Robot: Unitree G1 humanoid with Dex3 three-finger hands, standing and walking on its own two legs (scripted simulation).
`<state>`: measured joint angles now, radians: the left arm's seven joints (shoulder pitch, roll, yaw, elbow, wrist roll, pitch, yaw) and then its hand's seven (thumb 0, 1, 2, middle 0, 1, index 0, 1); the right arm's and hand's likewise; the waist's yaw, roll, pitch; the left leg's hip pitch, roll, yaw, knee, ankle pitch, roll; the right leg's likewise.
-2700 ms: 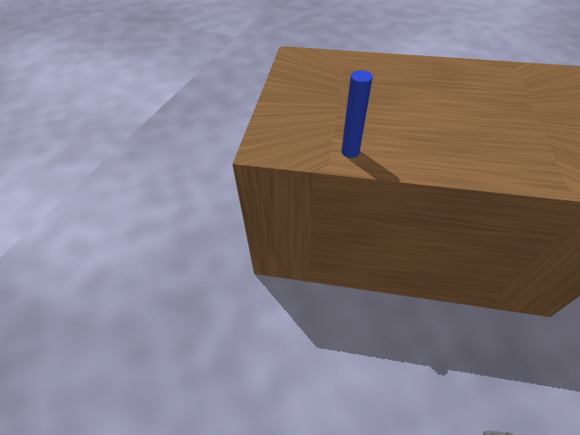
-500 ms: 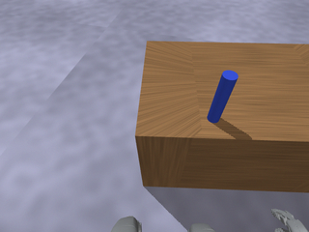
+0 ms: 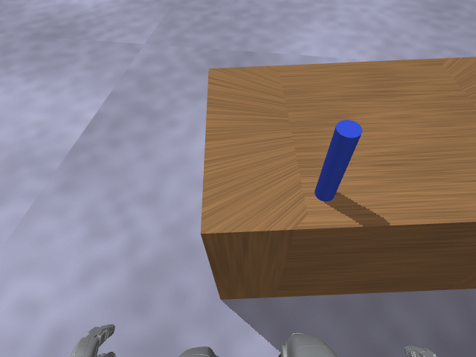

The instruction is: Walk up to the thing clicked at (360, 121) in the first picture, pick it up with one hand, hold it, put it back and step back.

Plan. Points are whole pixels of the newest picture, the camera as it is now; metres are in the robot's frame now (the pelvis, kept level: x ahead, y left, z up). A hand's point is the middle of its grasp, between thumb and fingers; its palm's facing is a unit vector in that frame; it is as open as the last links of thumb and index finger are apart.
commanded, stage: walk up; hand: right
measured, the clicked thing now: (335, 165) +0.48 -0.20 -0.04
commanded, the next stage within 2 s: stand in 1.08 s
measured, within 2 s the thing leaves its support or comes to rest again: neither
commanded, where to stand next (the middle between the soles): +0.07 -0.04 m, yaw +1 degrees
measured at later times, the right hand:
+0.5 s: hand out of the picture +0.11 -0.27 -0.12, palm faces -0.06 +0.93 -0.36, open 7.4 cm
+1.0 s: hand out of the picture +0.09 -0.26 -0.13, palm faces -0.06 +0.93 -0.35, open 7.4 cm
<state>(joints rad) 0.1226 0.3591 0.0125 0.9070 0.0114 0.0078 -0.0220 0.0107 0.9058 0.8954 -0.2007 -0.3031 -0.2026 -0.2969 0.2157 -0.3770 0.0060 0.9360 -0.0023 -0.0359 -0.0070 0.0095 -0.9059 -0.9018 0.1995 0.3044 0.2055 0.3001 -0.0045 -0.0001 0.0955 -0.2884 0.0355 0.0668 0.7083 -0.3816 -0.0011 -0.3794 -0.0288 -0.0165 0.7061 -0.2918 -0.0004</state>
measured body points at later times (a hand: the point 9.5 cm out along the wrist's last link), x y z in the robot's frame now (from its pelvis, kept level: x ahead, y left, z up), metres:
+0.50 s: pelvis +0.01 -0.01 +0.03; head +0.02 -0.02 +0.48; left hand +0.08 +0.29 -0.10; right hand +0.12 -0.32 -0.10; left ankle +0.00 +0.12 -0.72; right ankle +0.05 -0.12 -0.72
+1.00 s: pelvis +0.02 -0.01 +0.03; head +0.03 -0.01 +0.48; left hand +0.09 +0.29 -0.10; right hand +0.10 -0.31 -0.10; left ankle +0.00 +0.12 -0.72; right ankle +0.05 -0.12 -0.72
